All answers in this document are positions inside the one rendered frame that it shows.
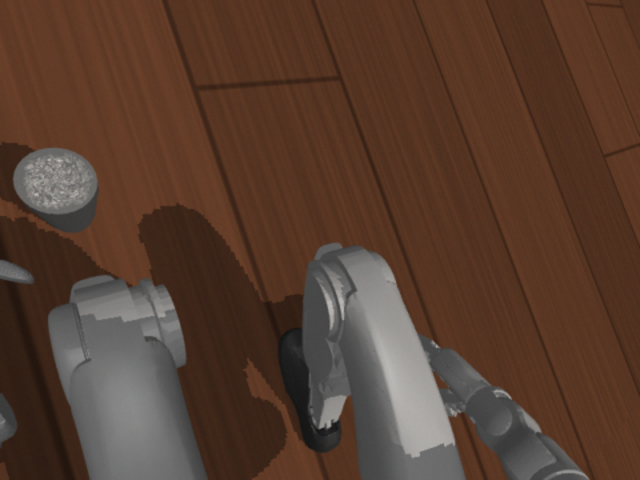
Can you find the right robot hand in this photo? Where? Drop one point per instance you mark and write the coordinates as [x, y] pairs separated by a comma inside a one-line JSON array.
[[462, 379]]

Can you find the right robot foot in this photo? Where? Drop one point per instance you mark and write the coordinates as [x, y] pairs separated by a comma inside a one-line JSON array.
[[295, 374]]

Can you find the cup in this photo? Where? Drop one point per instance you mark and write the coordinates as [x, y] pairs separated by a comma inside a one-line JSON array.
[[60, 186]]

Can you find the left robot hand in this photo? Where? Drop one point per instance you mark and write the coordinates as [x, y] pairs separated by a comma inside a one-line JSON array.
[[12, 272]]

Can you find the left robot arm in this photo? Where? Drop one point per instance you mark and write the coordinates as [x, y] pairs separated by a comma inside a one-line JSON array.
[[8, 423]]

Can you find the right robot arm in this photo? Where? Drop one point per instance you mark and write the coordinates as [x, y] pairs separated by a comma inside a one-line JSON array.
[[507, 429]]

